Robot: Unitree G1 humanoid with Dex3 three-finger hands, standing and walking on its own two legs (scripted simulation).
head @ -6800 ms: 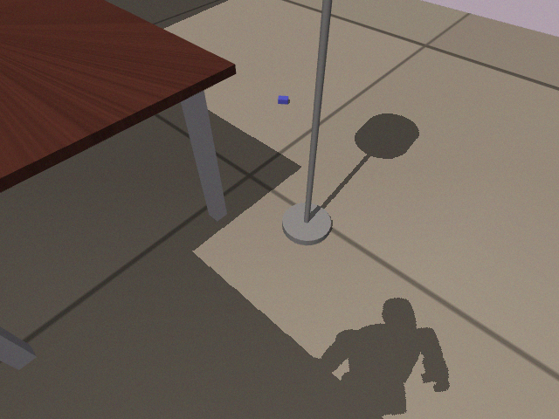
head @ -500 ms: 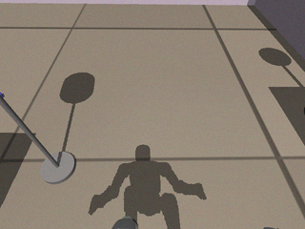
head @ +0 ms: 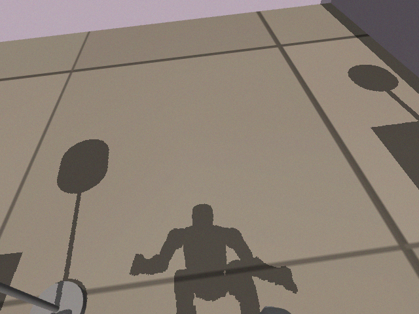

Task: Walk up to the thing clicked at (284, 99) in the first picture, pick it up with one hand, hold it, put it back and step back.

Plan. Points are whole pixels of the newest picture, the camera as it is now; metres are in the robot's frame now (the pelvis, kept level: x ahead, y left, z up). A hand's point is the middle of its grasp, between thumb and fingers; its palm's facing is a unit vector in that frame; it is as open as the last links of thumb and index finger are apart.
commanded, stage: walk up
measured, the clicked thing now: out of the picture +0.93 +1.52 -0.73
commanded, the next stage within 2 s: none
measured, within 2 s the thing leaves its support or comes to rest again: neither
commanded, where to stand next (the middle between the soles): +0.83 +0.06 m, yaw -1 degrees
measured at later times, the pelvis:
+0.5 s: pelvis +0.22 +0.05 +0.01, yaw +0 degrees
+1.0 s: pelvis +0.42 +0.01 +0.02, yaw -1 degrees
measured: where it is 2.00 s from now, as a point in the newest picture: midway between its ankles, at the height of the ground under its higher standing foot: (208, 205)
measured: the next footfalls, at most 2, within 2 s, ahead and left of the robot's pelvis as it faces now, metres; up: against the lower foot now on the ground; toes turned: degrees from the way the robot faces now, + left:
left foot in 0.36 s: +0.34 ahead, +0.15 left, +0.00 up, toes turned +7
right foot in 0.84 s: +0.51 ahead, -0.10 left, +0.00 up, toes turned -6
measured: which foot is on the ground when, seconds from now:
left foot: up 0.00-0.34, down 0.36-0.86, up 0.88-1.00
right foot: down 0.00-0.38, up 0.40-0.82, down 0.84-1.00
